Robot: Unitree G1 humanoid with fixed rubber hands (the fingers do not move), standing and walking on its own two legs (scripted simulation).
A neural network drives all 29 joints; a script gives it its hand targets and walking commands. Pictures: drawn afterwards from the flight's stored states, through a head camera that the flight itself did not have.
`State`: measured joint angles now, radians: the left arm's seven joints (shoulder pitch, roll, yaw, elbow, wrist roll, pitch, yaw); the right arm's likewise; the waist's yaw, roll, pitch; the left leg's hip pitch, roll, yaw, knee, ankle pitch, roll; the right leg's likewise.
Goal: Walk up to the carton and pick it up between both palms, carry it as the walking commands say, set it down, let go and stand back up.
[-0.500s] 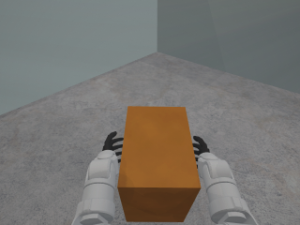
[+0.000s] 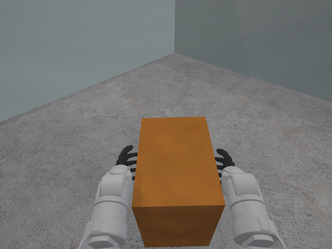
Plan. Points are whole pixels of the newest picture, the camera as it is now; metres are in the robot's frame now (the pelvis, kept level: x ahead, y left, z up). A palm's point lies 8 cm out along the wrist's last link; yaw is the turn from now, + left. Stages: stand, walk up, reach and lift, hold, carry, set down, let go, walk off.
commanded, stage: reach and lift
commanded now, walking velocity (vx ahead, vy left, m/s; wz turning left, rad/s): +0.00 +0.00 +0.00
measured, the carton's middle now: (175, 182) +0.33 +0.00 -0.01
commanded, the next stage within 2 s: hold in 0.80 s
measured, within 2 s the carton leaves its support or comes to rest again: neither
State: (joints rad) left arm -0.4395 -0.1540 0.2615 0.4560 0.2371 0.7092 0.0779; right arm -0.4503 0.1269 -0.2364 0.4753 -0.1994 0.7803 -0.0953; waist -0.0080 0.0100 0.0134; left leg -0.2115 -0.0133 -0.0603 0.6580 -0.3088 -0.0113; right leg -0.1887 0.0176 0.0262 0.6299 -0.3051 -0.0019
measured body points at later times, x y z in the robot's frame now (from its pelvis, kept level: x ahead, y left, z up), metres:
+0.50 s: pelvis -0.01 +0.00 +0.00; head -0.08 +0.00 +0.45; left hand +0.30 +0.14 +0.06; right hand +0.29 -0.14 +0.05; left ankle +0.04 +0.12 -0.72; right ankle +0.03 -0.13 -0.72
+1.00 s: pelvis -0.02 +0.00 +0.00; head -0.08 +0.00 +0.44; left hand +0.29 +0.13 +0.05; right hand +0.28 -0.14 +0.04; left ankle +0.04 +0.12 -0.72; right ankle +0.03 -0.13 -0.72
